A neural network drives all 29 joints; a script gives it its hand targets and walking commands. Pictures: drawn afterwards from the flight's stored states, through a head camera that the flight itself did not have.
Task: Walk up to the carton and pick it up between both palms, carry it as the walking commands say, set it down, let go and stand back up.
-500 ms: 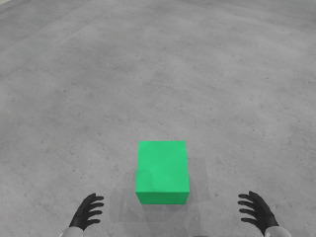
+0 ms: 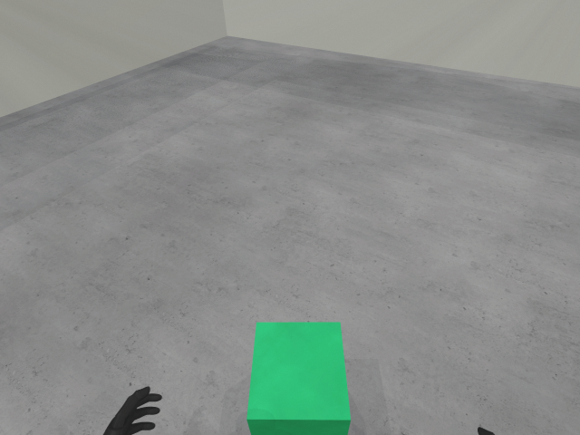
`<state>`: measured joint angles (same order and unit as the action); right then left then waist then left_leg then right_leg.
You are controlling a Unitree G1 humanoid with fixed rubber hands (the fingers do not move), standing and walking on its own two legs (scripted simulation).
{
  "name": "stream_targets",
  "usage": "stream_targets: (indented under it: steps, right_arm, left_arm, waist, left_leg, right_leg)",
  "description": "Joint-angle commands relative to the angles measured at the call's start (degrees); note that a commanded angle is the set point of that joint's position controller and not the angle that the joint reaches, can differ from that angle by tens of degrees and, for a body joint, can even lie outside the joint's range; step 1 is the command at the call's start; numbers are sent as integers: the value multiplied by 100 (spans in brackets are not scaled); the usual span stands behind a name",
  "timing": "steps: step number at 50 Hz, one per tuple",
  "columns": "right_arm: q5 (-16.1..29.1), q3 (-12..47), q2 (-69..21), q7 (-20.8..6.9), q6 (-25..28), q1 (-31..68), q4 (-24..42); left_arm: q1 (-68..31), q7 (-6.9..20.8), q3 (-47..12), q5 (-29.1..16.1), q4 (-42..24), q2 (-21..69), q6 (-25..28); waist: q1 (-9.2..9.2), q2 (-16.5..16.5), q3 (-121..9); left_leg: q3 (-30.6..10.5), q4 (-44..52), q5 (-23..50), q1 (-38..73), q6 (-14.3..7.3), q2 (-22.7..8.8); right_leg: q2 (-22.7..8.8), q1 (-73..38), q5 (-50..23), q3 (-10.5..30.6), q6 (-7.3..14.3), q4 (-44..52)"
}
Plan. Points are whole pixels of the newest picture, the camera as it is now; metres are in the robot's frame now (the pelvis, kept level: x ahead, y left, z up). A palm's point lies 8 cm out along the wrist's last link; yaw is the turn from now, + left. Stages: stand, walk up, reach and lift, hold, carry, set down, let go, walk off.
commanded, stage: stand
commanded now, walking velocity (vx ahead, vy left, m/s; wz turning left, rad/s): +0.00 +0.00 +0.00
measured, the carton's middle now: (298, 387) +0.47 +0.02 -0.63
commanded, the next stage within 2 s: none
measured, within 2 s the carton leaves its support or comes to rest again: neither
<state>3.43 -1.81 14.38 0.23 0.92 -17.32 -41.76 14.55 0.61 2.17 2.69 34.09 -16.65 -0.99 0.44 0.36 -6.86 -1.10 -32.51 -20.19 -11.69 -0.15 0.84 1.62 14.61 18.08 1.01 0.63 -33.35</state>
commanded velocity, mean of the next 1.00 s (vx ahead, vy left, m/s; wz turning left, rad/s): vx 0.00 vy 0.00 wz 0.00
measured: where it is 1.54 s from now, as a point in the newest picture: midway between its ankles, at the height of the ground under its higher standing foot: outside the picture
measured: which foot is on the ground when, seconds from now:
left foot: down 0.00-1.00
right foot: down 0.00-1.00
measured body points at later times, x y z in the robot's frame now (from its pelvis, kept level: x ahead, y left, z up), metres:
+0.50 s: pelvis -0.04 +0.00 +0.00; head -0.12 -0.01 +0.44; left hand +0.07 +0.28 -0.09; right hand +0.04 -0.27 -0.12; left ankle -0.03 +0.12 -0.73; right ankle +0.00 -0.11 -0.73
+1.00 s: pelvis -0.04 +0.00 +0.00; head -0.11 -0.01 +0.45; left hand +0.05 +0.29 -0.09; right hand +0.02 -0.27 -0.13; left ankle -0.03 +0.12 -0.73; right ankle +0.00 -0.11 -0.73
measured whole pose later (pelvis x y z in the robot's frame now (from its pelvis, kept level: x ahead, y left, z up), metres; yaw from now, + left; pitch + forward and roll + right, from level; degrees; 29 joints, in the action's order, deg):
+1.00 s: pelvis -0.04 +0.00 +0.00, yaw +0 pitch -3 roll +0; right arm 3.3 -1.8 14.4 0.2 2.5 -16.6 -56.0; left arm 20.3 0.6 1.8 1.5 43.6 -18.3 1.2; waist 0.4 0.4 -7.1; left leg -1.1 -30.6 -15.6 -11.9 -0.2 0.8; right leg 1.6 14.6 13.1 1.1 0.8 -30.8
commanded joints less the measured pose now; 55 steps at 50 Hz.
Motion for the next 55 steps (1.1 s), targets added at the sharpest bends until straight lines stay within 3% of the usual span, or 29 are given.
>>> stream_targets:
  steps: [1,2,3,4,5,8,9,14,17,19,21,23,24,25,26,28,30,31,32,33,34,39,43,45,48,49,51,52,55]
  right_arm:
    - [-708,-395,1292,76,309,510,600]
    - [-665,-424,1378,74,333,646,639]
    - [-675,-434,1416,67,332,536,574]
    - [-692,-412,1399,65,343,489,487]
    - [-664,-432,1473,42,344,431,469]
    - [-700,-423,1425,12,366,470,420]
    - [-730,-441,1489,18,365,515,421]
    - [-706,-433,1424,11,371,484,235]
    - [-720,-414,1468,13,372,477,105]
    - [-700,-415,1537,8,386,353,4]
    - [-748,-390,1519,14,414,492,-51]
    - [-737,-441,1679,-17,388,450,-99]
    - [-749,-409,1639,2,388,461,-142]
    - [-708,-402,1600,-7,382,392,-233]
    - [-722,-395,1543,4,400,468,-231]
    - [-709,-393,1537,18,382,498,-377]
    - [-704,-371,1494,13,372,273,-450]
    - [-669,-355,1549,7,365,323,-469]
    - [-698,-424,1666,5,372,324,-495]
    - [-638,-371,1537,10,385,440,-483]
    - [-656,-364,1516,21,390,375,-479]
    - [-600,-337,1563,53,394,475,-740]
    - [-576,-308,1480,48,368,521,-877]
    - [-580,-300,1550,55,356,409,-1003]
    - [-573,-313,1647,16,340,508,-1060]
    - [-520,-288,1485,3,356,420,-1093]
    - [-553,-320,1627,4,352,586,-1118]
    - [-524,-287,1590,23,358,620,-1135]
    - [-532,-289,1565,39,369,437,-1270]
  left_arm:
    - [-196,-79,326,-9,-153,-1028,376]
    - [-336,-90,275,15,-118,-936,401]
    - [-248,-96,279,-17,-86,-1013,435]
    - [-190,-108,350,8,-93,-1119,459]
    - [-250,-92,316,24,-94,-1114,474]
    - [-321,-62,305,34,-57,-1094,486]
    - [-323,-56,299,-21,-53,-1131,460]
    - [-74,-38,275,-36,89,-1161,501]
    - [-284,2,303,-67,169,-1264,512]
    - [-51,-9,291,-29,276,-1273,497]
    - [-102,-15,301,-33,276,-1236,454]
    - [-135,-14,313,-19,356,-1336,446]
    - [-40,-7,341,-74,363,-1352,434]
    - [28,-16,309,-77,345,-1278,501]
    - [-35,-11,287,-80,383,-1304,470]
    - [-13,-10,324,-35,443,-1344,495]
    - [-11,-14,291,-51,480,-1286,496]
    - [8,-20,286,-94,553,-1329,510]
    - [-73,-27,272,-27,499,-1322,494]
    - [-93,-5,288,-69,494,-1330,499]
    - [4,-36,263,-86,563,-1255,516]
    - [24,-64,259,-151,709,-1324,552]
    - [-92,-117,236,-82,795,-1318,529]
    - [-103,-114,209,-111,784,-1248,511]
    - [-17,-110,207,-137,882,-1276,521]
    - [77,-95,236,-132,890,-1289,554]
    - [-80,-95,259,-144,944,-1467,519]
    - [-71,-90,213,-105,979,-1422,529]
    - [57,-73,206,-119,1049,-1324,504]
  waist:
    - [-125,-150,-16]
    - [-45,-204,-195]
    - [-48,95,-20]
    - [-120,62,161]
    - [38,84,-26]
    - [-21,-145,287]
    - [17,9,458]
    - [-63,-9,725]
    - [-26,-202,923]
    - [-51,45,1022]
    - [-85,-42,1193]
    - [9,-311,1226]
    - [-38,31,1246]
    - [-107,-133,1240]
    - [-53,15,1479]
    - [-121,-77,1643]
    - [-60,-438,1306]
    - [-80,-202,1357]
    - [-21,-314,1552]
    - [-36,-48,1476]
    - [-47,-342,1267]
    - [-75,-116,1070]
    - [-23,-309,1371]
    - [-45,-106,1405]
    - [-70,-372,1473]
    - [-115,-297,1275]
    - [14,56,1539]
    - [-27,-140,1132]
    - [-71,-228,1219]
  left_leg:
    - [-524,756,1571,-224,-174,-664]
    - [-575,759,1423,-240,-222,-667]
    - [-529,797,1355,-210,-195,-608]
    - [-548,867,1309,-282,-176,-565]
    - [-540,769,1142,-221,-206,-608]
    - [-690,811,581,-491,-303,-610]
    - [-642,923,354,-573,-251,-608]
    - [-734,1013,-387,-812,-281,-562]
    - [-697,1037,-266,-794,-286,-571]
    - [-732,1100,-527,-846,-300,-523]
    - [-845,1194,-901,-981,-325,-550]
    - [-749,1169,-850,-893,-282,-502]
    - [-810,1228,-846,-925,-309,-574]
    - [-895,1214,-625,-993,-289,-557]
    - [-751,1160,-662,-1117,-317,-534]
    - [-787,1098,-693,-1131,-342,-495]
    - [-722,1016,-450,-731,-347,-503]
    - [-761,975,-322,-696,-368,-512]
    - [-708,1048,-329,-736,-327,-516]
    - [-812,1055,-185,-848,-343,-585]
    - [-850,1095,248,-606,-383,-626]
    - [-712,1000,602,-490,-239,-617]
    - [-723,928,646,-488,-375,-640]
    - [-690,1094,376,-560,-267,-557]
    - [-748,1176,494,-523,-285,-627]
    - [-786,1178,412,-479,-357,-686]
    - [-714,1190,344,-467,-311,-592]
    - [-707,1147,573,-277,-291,-679]
    - [-699,1203,571,-268,-315,-658]
  right_leg:
    - [-508,-210,-1372,563,134,583]
    - [-554,-283,-1311,507,131,640]
    - [-571,-162,-1311,599,188,663]
    - [-527,-106,-1279,637,195,601]
    - [-591,-120,-1178,660,200,741]
    - [-593,38,-712,749,207,809]
    - [-566,135,-574,718,188,837]
    - [-570,347,232,953,282,988]
    - [-693,548,432,1112,256,1156]
    - [-652,583,641,1170,311,1163]
    - [-545,647,698,993,260,1046]
    - [-515,737,1027,986,226,1204]
    - [-552,764,763,1054,220,1194]
    - [-523,445,721,1028,213,1128]
    - [-628,647,795,1106,243,1232]
    - [-629,862,969,1207,276,1307]
    - [-679,743,1094,1192,278,1355]
    - [-668,865,1013,1321,332,1374]
    - [-709,923,951,1255,291,1427]
    - [-659,696,487,1150,303,1292]
    - [-683,493,242,1121,283,1246]
    - [-717,181,-558,1121,227,1139]
    - [-784,479,-70,1216,277,1419]
    - [-688,457,133,1160,248,1380]
    - [-675,461,-107,1059,226,1322]
    - [-742,321,-77,1180,252,1335]
    - [-718,590,225,1215,272,1440]
    - [-718,398,-61,1152,280,1376]
    - [-737,361,-77,1142,271,1417]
